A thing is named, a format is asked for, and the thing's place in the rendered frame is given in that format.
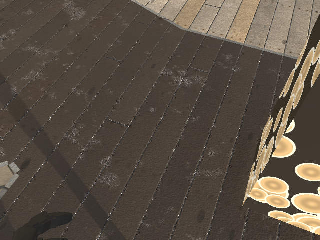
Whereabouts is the left robot hand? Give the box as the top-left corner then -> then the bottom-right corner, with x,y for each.
12,211 -> 73,240

